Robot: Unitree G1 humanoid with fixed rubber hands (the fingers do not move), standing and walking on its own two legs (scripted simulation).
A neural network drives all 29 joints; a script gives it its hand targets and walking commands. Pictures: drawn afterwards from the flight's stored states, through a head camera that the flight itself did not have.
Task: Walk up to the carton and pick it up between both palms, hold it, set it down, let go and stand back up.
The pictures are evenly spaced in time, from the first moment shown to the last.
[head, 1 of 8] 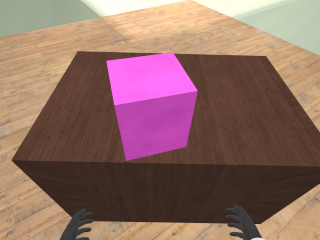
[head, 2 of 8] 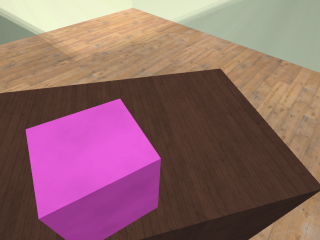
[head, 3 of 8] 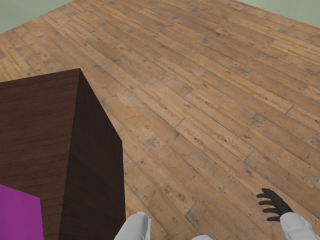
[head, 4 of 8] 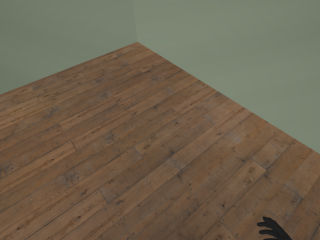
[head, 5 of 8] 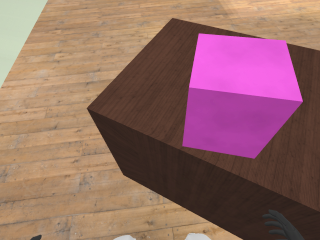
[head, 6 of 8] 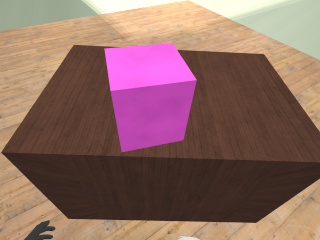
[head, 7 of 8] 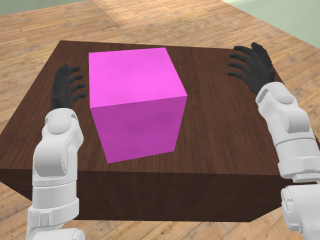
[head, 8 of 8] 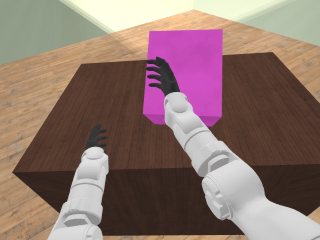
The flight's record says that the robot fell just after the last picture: yes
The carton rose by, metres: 0.07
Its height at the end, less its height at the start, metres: +0.03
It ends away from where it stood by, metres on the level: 0.15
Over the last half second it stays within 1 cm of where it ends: no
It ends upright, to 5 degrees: no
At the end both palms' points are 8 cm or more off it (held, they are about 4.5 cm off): no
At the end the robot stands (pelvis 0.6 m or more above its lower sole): yes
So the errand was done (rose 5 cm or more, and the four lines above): no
